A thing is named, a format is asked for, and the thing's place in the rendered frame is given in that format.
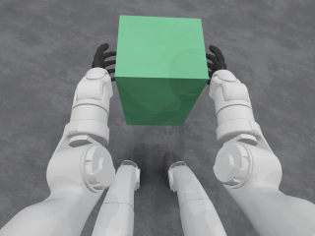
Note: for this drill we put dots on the robot left hand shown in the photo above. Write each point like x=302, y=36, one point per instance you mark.
x=99, y=58

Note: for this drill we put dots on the left robot upper arm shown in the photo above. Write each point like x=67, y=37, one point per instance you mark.
x=76, y=178

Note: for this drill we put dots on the robot right forearm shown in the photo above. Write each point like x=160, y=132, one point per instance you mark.
x=234, y=112

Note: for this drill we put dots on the right robot upper arm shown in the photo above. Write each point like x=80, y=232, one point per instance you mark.
x=251, y=176

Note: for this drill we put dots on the robot left forearm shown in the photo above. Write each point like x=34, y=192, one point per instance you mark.
x=90, y=111

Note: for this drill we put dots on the carton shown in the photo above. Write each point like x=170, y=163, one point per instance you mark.
x=161, y=68

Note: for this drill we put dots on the robot right hand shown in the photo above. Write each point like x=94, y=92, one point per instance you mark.
x=218, y=60

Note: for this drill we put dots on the right robot thigh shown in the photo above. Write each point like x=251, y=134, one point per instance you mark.
x=197, y=212

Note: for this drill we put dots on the left robot foot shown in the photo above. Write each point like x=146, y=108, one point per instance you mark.
x=136, y=158

